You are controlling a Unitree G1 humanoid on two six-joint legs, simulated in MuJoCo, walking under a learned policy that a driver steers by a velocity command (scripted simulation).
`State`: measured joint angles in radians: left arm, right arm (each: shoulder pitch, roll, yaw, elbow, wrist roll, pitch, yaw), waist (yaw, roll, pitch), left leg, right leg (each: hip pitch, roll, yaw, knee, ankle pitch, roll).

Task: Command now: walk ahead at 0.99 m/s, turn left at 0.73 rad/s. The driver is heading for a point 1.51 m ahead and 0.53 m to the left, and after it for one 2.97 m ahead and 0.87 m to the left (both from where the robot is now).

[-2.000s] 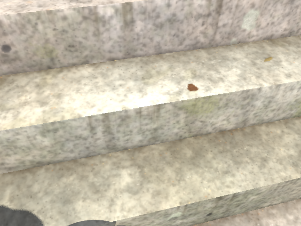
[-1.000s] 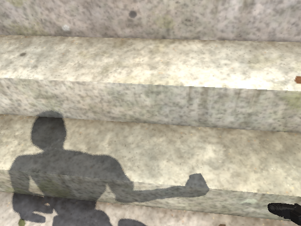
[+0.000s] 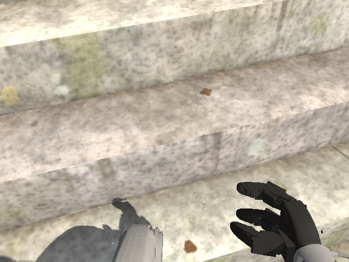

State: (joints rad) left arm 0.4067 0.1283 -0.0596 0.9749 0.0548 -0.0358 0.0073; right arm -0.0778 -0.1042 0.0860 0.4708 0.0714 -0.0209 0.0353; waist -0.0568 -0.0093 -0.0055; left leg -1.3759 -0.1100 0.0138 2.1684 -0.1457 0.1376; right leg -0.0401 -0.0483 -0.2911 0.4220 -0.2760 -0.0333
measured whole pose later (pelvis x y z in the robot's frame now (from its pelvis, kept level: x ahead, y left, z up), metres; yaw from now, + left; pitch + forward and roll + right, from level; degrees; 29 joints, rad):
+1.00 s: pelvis +0.50 +0.06 +0.43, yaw +46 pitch +3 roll -3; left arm -0.13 0.02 -0.21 0.26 0.04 -0.10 0.00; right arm 0.43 -0.23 0.05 0.85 0.03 -0.04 -0.03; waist 0.05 0.10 -0.10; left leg -0.06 0.00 -0.13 0.29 -0.17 0.07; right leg -1.18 0.04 -0.03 1.83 -0.54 -0.06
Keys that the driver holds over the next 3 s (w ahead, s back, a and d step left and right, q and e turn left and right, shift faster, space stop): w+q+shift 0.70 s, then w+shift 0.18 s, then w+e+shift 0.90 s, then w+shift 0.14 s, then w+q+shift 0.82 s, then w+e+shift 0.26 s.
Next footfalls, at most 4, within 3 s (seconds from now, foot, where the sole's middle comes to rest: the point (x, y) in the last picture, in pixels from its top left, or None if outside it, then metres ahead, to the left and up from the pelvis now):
0.08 left None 0.16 0.04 -0.57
0.44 right None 0.25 -0.23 -0.57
0.62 left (143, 260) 0.39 0.10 -0.37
1.06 right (143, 123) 0.68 0.08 -0.16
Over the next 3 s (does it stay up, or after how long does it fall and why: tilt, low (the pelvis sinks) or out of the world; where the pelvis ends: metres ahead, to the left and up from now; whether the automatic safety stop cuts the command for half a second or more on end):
stays up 1.16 0.54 1.08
